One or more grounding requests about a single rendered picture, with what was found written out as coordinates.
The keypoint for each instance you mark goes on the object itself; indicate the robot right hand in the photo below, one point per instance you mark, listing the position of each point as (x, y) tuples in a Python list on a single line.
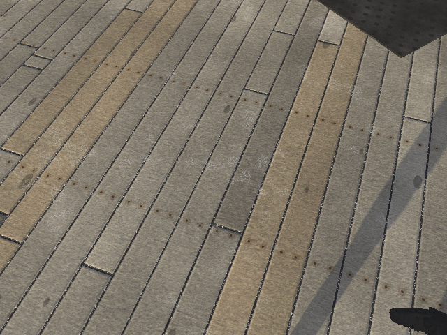
[(432, 321)]

